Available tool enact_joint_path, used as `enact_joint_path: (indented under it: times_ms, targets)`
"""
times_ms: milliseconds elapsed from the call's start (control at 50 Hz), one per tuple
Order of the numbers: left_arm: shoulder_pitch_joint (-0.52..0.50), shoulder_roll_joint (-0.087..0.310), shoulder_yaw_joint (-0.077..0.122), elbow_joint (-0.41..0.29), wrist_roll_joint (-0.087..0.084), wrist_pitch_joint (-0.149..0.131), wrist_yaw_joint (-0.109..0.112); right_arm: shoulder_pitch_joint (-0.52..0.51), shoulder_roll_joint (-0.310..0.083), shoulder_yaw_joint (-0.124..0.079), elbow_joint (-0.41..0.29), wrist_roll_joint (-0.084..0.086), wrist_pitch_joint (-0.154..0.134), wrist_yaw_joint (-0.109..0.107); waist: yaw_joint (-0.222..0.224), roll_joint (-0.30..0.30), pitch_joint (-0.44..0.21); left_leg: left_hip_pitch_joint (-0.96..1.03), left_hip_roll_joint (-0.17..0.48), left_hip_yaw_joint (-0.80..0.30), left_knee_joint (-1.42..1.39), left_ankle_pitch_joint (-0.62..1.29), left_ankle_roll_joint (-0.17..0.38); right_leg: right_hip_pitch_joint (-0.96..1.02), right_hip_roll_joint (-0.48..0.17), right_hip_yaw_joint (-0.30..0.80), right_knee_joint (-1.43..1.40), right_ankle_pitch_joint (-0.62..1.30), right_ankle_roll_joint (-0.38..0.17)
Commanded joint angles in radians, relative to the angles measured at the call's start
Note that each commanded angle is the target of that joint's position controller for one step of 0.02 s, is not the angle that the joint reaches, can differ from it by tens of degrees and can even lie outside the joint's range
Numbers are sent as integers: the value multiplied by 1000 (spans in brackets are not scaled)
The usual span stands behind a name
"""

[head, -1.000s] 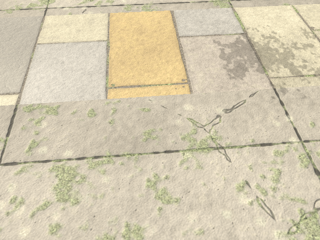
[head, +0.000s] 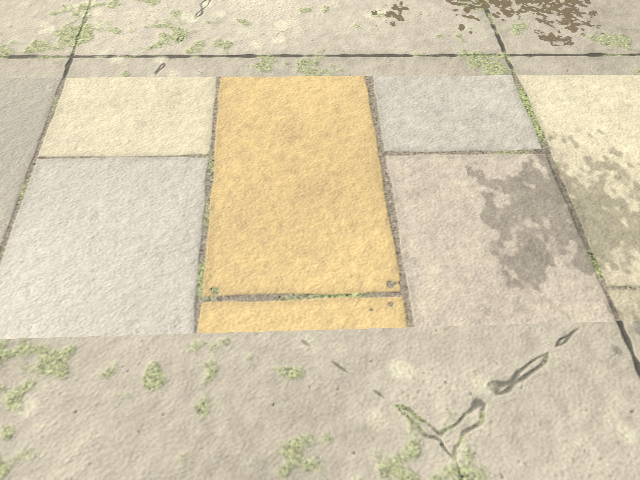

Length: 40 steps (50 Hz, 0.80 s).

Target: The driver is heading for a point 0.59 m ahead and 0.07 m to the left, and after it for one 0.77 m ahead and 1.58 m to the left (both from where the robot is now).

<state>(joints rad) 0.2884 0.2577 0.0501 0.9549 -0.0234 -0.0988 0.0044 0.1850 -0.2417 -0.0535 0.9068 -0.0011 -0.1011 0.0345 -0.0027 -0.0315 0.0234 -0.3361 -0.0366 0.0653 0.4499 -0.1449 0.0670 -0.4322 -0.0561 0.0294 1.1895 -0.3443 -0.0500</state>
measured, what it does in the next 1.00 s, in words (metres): walks ahead, turning left: right foot, then left foot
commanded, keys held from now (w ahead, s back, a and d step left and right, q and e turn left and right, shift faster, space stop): w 0.32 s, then w+q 0.68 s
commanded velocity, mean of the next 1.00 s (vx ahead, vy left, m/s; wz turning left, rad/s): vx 0.50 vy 0.00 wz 0.27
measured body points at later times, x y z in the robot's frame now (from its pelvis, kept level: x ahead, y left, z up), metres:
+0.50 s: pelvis +0.27 -0.06 -0.01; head +0.31 -0.07 +0.44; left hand +0.44 +0.19 -0.11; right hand +0.26 -0.33 -0.16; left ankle +0.11 +0.08 -0.66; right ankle +0.36 -0.16 -0.74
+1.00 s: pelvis +0.53 +0.01 -0.02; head +0.56 +0.03 +0.42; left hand +0.45 +0.28 -0.17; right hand +0.79 -0.17 -0.12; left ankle +0.61 +0.12 -0.74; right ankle +0.37 -0.16 -0.71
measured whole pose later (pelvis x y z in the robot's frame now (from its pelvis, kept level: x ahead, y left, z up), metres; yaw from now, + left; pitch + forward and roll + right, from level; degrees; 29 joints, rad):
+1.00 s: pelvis +0.53 +0.01 -0.02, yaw +19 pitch +1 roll -1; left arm 0.31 0.26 0.08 0.97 -0.01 -0.05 0.03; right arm 0.06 -0.24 -0.09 0.78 0.03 -0.04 0.05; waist 0.02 0.01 0.05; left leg -0.51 0.00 0.08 0.64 -0.16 0.13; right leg 0.02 -0.11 -0.28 0.64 -0.47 0.05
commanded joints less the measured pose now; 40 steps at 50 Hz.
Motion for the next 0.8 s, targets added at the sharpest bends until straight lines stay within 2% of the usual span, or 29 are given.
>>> enact_joint_path:
  times_ms: [20,80,120,200,300,340,360,380,400,420,440,460,480,500,520,540,580,640,700,740,800]
  targets:
    - [50,53,23,-48,5,10,9,28,-82,-13,-23,-6,-17,2,22,111,-65,157,259,-289,-286,111,169,-146,-94,40,-35,80,-2]
    - [-34,56,29,-81,15,24,14,77,-128,-24,2,-4,-18,-16,16,84,-16,151,261,-238,-330,165,182,-232,-106,32,-159,187,27]
    - [-107,53,30,-103,19,22,12,110,-133,-25,14,-1,-11,-28,-2,78,-1,186,254,-211,-338,180,170,-284,-105,27,-269,288,40]
    - [-238,31,21,-137,14,14,-1,166,-141,-23,36,8,-2,-38,-42,87,25,218,223,-143,-344,167,134,-255,-68,-8,-492,444,41]
    - [-371,33,10,-186,2,4,-28,244,-152,-29,80,16,16,-42,-83,90,67,356,274,-141,-293,166,131,-273,-39,-24,-629,396,26]
    - [-385,46,12,-202,2,-5,-39,248,-159,-34,89,20,25,-45,-71,98,69,396,300,-161,-246,216,121,-246,-29,-21,-665,328,4]
    - [-360,60,17,-201,1,-9,-42,240,-164,-37,90,22,29,-47,-49,106,56,402,306,-173,-215,267,113,-192,-16,-24,-685,294,-6]
    - [-301,82,28,-188,3,-14,-41,217,-175,-40,84,24,33,-47,-10,120,24,392,298,-175,-155,385,103,-90,11,-42,-701,268,-19]
    - [-172,116,48,-150,6,-17,-37,188,-170,-37,75,24,37,-47,59,115,-49,358,255,-149,-20,518,82,93,43,-67,-727,278,-39]
    - [23,180,73,-100,16,-20,-26,173,-137,-23,55,15,36,-45,135,80,-187,205,195,-111,218,447,48,400,-28,0,-683,307,-83]
    - [162,279,98,-77,38,-14,-17,259,-34,5,34,8,23,-42,126,-132,-350,-186,41,-35,615,42,-27,807,-294,380,-714,204,-199]
    - [176,224,79,-72,32,-10,-19,286,-32,9,50,25,2,-37,125,-242,-447,-330,-9,-171,810,-430,-31,855,-388,678,-858,108,-255]
    - [99,155,57,-83,24,-12,-18,218,-128,-19,38,53,-6,-36,116,-160,-297,-412,51,-211,891,-387,-18,731,-355,550,-877,55,-205]
    - [17,115,44,-99,21,-12,-17,153,-136,-22,20,56,-6,-40,90,-107,-188,-418,107,-179,877,-297,-8,581,-320,397,-902,75,-163]
    - [-54,85,34,-102,24,-15,-20,119,-121,-27,15,47,1,-46,58,-54,-113,-375,143,-167,820,-219,-7,437,-279,295,-950,111,-139]
    - [-96,56,26,-102,31,-20,-23,126,-109,-36,20,39,17,-51,25,-69,-70,-322,172,-173,768,-167,-5,344,-239,202,-989,154,-117]
    - [-111,50,29,-85,38,-26,-23,166,-56,-35,28,39,46,-49,-8,-77,-41,-254,185,-168,739,-116,-7,252,-214,96,-1039,224,-116]
    - [-88,84,40,-63,44,-31,-8,112,-55,-44,-4,33,67,-51,-17,-40,0,-336,184,-186,672,-7,-18,254,-212,-10,-1067,327,-126]
    - [-60,100,44,-49,45,-24,8,41,-54,-46,-34,25,63,-40,-5,-27,20,-388,171,-185,523,128,-30,301,-206,-88,-1075,374,-119]
    - [-50,113,47,-47,41,-19,16,-21,-45,-41,-56,22,60,-26,11,-21,36,-376,166,-143,414,195,-32,319,-199,-141,-1082,380,-107]
    - [6,131,53,-31,31,-7,25,-133,-29,-29,-103,19,59,-6,53,0,75,-400,161,-87,305,206,-22,396,-223,-187,-1076,395,-103]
